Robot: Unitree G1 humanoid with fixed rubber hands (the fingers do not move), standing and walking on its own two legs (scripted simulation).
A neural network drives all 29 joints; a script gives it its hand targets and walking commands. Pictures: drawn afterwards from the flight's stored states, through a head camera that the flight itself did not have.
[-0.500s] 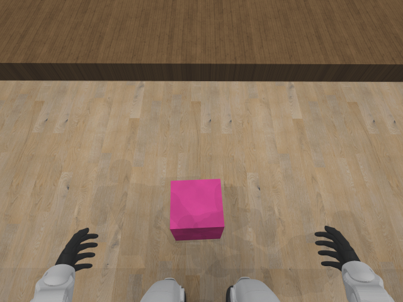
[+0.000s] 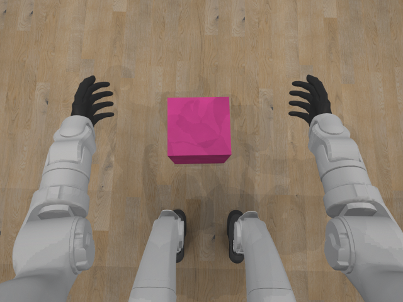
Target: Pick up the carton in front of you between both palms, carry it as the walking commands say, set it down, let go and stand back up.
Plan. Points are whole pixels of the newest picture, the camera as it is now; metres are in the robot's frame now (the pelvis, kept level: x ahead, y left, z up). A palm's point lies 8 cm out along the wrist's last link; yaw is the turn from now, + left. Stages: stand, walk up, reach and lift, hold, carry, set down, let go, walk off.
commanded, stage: reach and lift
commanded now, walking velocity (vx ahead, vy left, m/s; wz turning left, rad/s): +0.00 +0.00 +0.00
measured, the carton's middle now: (199, 134) +0.51 +0.03 -0.55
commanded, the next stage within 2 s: none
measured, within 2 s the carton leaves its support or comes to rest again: neither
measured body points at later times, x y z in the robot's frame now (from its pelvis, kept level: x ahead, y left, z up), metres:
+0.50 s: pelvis +0.02 +0.00 -0.06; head +0.34 +0.01 +0.25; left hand +0.53 +0.22 -0.20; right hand +0.54 -0.16 -0.21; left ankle +0.08 +0.12 -0.64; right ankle +0.08 -0.13 -0.64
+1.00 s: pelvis -0.04 -0.01 -0.27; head +0.33 +0.01 -0.01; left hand +0.52 +0.22 -0.43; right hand +0.53 -0.16 -0.43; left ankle +0.08 +0.12 -0.64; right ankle +0.08 -0.13 -0.64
